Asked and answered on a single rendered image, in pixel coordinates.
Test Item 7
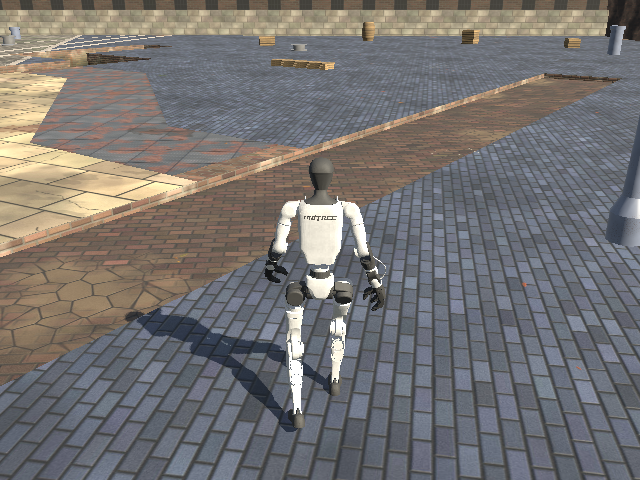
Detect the robot left forearm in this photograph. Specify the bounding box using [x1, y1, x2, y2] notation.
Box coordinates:
[265, 238, 282, 270]

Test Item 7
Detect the right robot shin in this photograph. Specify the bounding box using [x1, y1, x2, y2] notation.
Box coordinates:
[331, 320, 346, 383]

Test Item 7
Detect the left robot hand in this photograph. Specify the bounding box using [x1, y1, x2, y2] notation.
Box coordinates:
[264, 265, 288, 283]

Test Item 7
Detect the robot right forearm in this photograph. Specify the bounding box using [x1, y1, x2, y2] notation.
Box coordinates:
[360, 242, 382, 288]

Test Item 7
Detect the right robot hand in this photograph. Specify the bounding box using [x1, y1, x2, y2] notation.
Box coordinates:
[363, 284, 386, 311]

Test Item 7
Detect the humanoid robot head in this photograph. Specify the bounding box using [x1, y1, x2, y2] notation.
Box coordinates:
[304, 157, 338, 205]

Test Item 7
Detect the robot right upper arm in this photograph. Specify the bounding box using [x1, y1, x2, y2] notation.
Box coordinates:
[341, 201, 369, 258]

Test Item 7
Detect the robot left upper arm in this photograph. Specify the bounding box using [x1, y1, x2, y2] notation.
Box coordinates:
[272, 200, 300, 254]

